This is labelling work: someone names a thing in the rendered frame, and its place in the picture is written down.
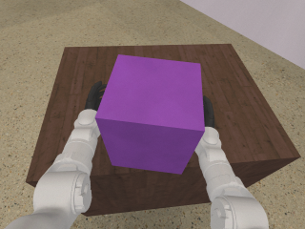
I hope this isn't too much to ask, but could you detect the carton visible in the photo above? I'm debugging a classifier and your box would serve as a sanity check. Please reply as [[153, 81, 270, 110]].
[[95, 54, 205, 175]]

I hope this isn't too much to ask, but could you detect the right robot hand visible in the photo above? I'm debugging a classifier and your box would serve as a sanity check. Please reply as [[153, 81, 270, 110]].
[[203, 95, 215, 129]]

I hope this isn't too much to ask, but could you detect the left robot hand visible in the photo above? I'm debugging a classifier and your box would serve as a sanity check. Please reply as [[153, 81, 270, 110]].
[[84, 80, 108, 111]]

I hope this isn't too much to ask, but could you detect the robot right forearm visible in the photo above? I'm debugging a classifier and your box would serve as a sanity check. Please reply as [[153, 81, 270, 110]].
[[195, 126, 269, 229]]

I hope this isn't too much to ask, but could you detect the right robot upper arm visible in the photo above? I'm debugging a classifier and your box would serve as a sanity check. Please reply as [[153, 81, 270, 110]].
[[210, 195, 269, 229]]

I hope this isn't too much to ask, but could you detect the pedestal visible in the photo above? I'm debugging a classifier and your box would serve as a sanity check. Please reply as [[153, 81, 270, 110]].
[[25, 44, 301, 217]]

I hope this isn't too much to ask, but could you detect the left robot upper arm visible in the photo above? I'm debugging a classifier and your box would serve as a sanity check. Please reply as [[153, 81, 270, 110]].
[[4, 170, 92, 229]]

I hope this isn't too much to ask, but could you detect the robot left forearm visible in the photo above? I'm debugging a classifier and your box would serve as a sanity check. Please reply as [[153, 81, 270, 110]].
[[32, 109, 101, 210]]

